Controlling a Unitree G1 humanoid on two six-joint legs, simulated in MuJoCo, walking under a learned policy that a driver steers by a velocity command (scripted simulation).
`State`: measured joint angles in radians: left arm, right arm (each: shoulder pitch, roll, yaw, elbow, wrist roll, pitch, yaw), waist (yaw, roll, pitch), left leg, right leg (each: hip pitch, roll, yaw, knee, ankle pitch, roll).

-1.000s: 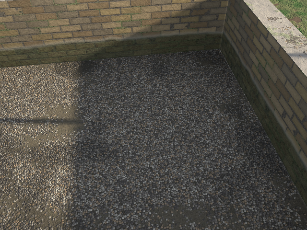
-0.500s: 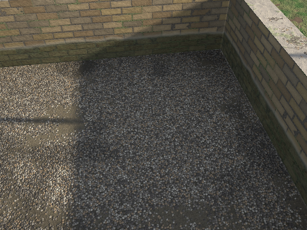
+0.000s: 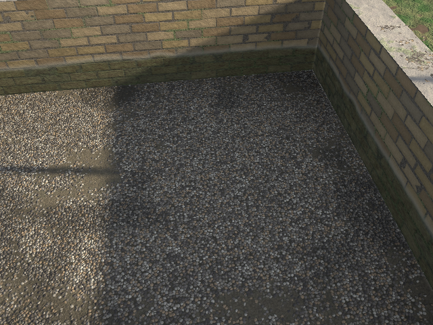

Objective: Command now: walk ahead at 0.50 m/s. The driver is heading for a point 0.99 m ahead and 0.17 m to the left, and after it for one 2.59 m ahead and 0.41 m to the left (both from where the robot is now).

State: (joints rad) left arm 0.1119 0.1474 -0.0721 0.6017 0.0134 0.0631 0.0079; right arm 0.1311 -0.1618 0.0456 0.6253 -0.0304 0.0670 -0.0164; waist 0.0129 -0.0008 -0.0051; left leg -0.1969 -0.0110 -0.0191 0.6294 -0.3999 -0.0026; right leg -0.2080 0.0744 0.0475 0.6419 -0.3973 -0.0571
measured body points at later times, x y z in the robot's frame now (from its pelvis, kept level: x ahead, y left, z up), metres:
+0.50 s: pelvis +0.00 +0.00 +0.00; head -0.01 +0.00 +0.45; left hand +0.19 +0.19 -0.08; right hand +0.19 -0.20 -0.09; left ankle -0.04 +0.12 -0.72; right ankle -0.03 -0.09 -0.72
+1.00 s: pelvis +0.00 +0.00 +0.02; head +0.00 +0.00 +0.47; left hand +0.15 +0.20 -0.08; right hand +0.17 -0.21 -0.09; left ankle -0.04 +0.12 -0.72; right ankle -0.03 -0.09 -0.72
